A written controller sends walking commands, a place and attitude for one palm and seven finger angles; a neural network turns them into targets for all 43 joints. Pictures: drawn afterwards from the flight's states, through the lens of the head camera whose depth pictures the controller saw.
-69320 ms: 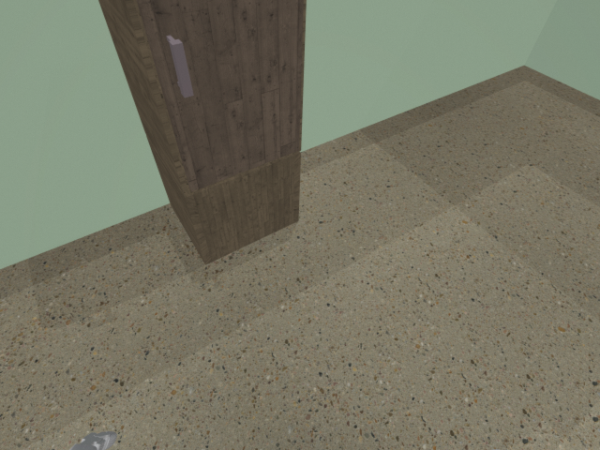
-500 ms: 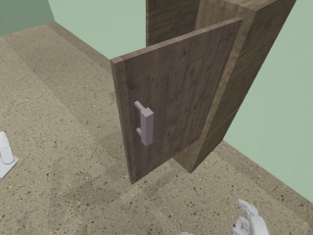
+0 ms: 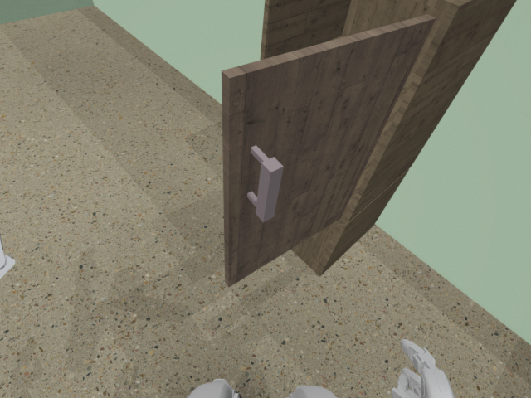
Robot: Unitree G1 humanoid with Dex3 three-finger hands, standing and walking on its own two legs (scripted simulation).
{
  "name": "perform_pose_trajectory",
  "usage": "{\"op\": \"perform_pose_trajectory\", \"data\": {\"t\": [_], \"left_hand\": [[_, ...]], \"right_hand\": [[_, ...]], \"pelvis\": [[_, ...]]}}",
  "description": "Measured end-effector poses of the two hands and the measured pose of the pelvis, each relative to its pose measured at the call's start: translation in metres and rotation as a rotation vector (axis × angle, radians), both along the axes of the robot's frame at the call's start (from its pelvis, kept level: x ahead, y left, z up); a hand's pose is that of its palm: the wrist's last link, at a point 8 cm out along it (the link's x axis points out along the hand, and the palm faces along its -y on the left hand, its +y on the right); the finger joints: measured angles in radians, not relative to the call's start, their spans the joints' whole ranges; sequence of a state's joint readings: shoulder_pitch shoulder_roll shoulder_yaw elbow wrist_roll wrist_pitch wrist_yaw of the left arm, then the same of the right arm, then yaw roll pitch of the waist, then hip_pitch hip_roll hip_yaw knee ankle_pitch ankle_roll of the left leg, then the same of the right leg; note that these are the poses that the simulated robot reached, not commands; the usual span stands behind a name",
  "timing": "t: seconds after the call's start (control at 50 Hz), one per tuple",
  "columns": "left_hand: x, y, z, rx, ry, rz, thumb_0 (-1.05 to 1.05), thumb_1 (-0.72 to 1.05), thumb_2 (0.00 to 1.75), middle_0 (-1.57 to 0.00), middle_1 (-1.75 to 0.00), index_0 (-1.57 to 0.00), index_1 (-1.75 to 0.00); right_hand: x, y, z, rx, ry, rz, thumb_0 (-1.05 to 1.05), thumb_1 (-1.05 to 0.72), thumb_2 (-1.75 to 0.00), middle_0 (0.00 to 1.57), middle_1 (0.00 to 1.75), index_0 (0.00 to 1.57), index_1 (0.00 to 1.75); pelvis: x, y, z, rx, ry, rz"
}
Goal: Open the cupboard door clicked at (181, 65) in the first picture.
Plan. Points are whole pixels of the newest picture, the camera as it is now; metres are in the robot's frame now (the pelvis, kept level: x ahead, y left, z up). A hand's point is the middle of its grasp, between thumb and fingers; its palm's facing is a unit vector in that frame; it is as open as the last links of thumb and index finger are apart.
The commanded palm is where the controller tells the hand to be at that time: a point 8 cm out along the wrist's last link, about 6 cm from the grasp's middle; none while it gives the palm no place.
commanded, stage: step back with the hand held close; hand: left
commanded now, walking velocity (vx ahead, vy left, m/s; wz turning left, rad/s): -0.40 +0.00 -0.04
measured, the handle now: (261, 184) +0.42 +0.04 +0.08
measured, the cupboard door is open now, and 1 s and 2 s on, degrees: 82 82 82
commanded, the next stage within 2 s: stop stepping back and stand still in 0.20 s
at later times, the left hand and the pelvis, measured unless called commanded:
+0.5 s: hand out of the picture +0.09 +0.21 +0.20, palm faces +0.33 -0.79 -0.51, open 7.4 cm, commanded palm +0.07 +0.24 +0.20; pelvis -0.11 -0.03 +0.01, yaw -8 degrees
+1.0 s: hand out of the picture +0.04 +0.24 +0.18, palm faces +0.44 -0.80 -0.42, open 7.4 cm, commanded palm -0.01 +0.27 +0.20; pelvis -0.18 -0.02 +0.02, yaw -5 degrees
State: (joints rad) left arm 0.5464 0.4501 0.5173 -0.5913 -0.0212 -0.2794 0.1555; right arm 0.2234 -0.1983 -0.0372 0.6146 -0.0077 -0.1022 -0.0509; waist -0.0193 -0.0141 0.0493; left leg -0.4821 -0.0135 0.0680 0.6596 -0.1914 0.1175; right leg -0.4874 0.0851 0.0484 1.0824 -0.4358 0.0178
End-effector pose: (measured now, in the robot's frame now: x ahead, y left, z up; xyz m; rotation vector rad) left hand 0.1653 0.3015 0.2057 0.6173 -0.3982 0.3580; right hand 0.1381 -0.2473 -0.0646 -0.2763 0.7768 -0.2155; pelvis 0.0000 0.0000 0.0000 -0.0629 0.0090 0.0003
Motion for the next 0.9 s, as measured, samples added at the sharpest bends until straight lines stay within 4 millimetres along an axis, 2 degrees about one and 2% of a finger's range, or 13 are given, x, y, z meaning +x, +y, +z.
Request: {"op": "perform_pose_trajectory", "data": {"t": [0.08, 0.16, 0.24, 0.3, 0.38, 0.44, 0.48, 0.54, 0.6, 0.66, 0.7, 0.8, 0.9], "left_hand": [[-0.008, 0.004, 0.003, -0.097, -0.009, 0.024, 0.01, 0.88, 0.9, -0.21, -0.3, -0.22, -0.31], [-0.006, -0.007, 0.0, -0.179, 0.007, -0.018, 0.02, 0.89, 0.9, -0.21, -0.3, -0.21, -0.3], [-0.014, -0.026, 0.0, -0.154, 0.04, -0.106, 0.02, 0.89, 0.9, -0.21, -0.3, -0.21, -0.3], [-0.031, -0.04, 0.002, -0.083, 0.061, -0.162, 0.02, 0.89, 0.9, -0.21, -0.3, -0.21, -0.3], [-0.07, -0.057, 0.007, 0.01, 0.078, -0.205, 0.02, 0.89, 0.9, -0.21, -0.3, -0.21, -0.3], [-0.1, -0.059, 0.014, 0.028, 0.091, -0.177, 0.02, 0.88, 0.9, -0.22, -0.3, -0.22, -0.31], [-0.112, -0.053, 0.015, 0.019, 0.087, -0.123, 0.01, 0.88, 0.9, -0.22, -0.3, -0.22, -0.31], [-0.112, -0.039, 0.006, -0.056, 0.052, -0.03, 0.01, 0.88, 0.9, -0.22, -0.3, -0.22, -0.31], [-0.099, -0.03, -0.01, -0.152, 0.022, 0.016, 0.01, 0.88, 0.9, -0.21, -0.3, -0.22, -0.31], [-0.091, -0.035, -0.02, -0.2, 0.05, -0.017, 0.01, 0.89, 0.9, -0.21, -0.3, -0.21, -0.3], [-0.096, -0.046, -0.017, -0.17, 0.073, -0.076, 0.02, 0.89, 0.9, -0.21, -0.3, -0.21, -0.3], [-0.133, -0.063, 0.006, -0.001, 0.087, -0.161, 0.02, 0.89, 0.9, -0.21, -0.3, -0.21, -0.3], [-0.167, -0.045, 0.013, 0.005, 0.107, -0.057, 0.01, 0.88, 0.9, -0.22, -0.3, -0.22, -0.31]], "right_hand": [[-0.004, 0.014, 0.013, 0.019, -0.005, 0.026, 0.01, -0.9, -0.9, 0.2, 0.3, 0.2, 0.3], [-0.007, 0.024, 0.025, 0.037, -0.039, 0.056, 0.01, -0.9, -0.9, 0.2, 0.3, 0.21, 0.3], [-0.014, 0.023, 0.033, 0.052, -0.096, 0.071, 0.01, -0.9, -0.9, 0.2, 0.3, 0.21, 0.3], [-0.026, 0.015, 0.031, 0.056, -0.129, 0.084, 0.01, -0.9, -0.9, 0.2, 0.3, 0.21, 0.3], [-0.055, -0.004, 0.017, 0.058, -0.126, 0.091, 0.0, -0.9, -0.9, 0.2, 0.3, 0.21, 0.3], [-0.092, -0.018, 0.012, 0.059, -0.041, 0.047, 0.0, -0.9, -0.9, 0.2, 0.3, 0.21, 0.3], [-0.116, -0.027, 0.01, 0.051, -0.004, 0.008, 0.01, -0.9, -0.9, 0.2, 0.3, 0.21, 0.3], [-0.144, -0.04, 0.002, 0.026, 0.025, -0.047, 0.01, -0.9, -0.9, 0.2, 0.3, 0.21, 0.3], [-0.163, -0.049, -0.008, 0.002, 0.033, -0.103, 0.01, -0.9, -0.9, 0.2, 0.3, 0.21, 0.3], [-0.178, -0.047, -0.004, 0.012, 0.006, -0.146, 0.01, -0.9, -0.9, 0.2, 0.3, 0.2, 0.3], [-0.186, -0.041, 0.002, 0.026, -0.042, -0.15, 0.01, -0.9, -0.9, 0.2, 0.3, 0.2, 0.3], [-0.203, -0.027, 0.006, 0.077, -0.098, -0.126, 0.01, -0.9, -0.9, 0.2, 0.3, 0.2, 0.3], [-0.217, -0.021, -0.006, 0.105, -0.004, -0.089, 0.01, -0.9, -0.9, 0.2, 0.3, 0.2, 0.3]], "pelvis": [[-0.008, 0.0, 0.016, -0.018, 0.042, -0.04], [-0.026, -0.004, 0.025, -0.034, 0.077, -0.057], [-0.051, -0.013, 0.024, -0.026, 0.1, -0.073], [-0.076, -0.022, 0.016, 0.0, 0.1, -0.09], [-0.112, -0.031, 0.004, 0.016, 0.059, -0.09], [-0.117, -0.035, 0.009, 0.046, 0.039, -0.113], [-0.115, -0.035, 0.012, 0.07, 0.03, -0.133], [-0.114, -0.031, 0.011, 0.087, 0.013, -0.135], [-0.118, -0.024, 0.004, 0.08, -0.001, -0.105], [-0.133, -0.02, 0.004, 0.093, -0.029, -0.103], [-0.144, -0.021, 0.006, 0.09, -0.036, -0.102], [-0.166, -0.027, 0.009, 0.075, -0.035, -0.102], [-0.175, -0.026, 0.017, 0.066, -0.024, -0.116]]}}
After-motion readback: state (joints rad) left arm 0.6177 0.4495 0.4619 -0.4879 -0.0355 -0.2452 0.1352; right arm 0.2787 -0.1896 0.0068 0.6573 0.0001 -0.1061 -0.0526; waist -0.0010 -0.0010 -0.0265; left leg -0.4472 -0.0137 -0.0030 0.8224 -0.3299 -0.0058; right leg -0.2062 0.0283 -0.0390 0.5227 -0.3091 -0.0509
